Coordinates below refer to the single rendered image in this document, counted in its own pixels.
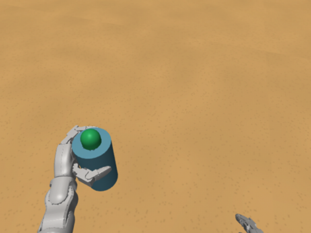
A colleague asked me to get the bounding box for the bottle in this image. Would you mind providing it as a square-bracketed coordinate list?
[72, 128, 118, 191]

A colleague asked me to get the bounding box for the left robot hand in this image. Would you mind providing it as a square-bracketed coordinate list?
[54, 125, 112, 187]

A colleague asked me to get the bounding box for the left robot arm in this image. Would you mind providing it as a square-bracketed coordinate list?
[37, 176, 78, 233]

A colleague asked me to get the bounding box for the right robot hand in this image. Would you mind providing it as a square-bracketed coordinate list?
[235, 214, 264, 233]

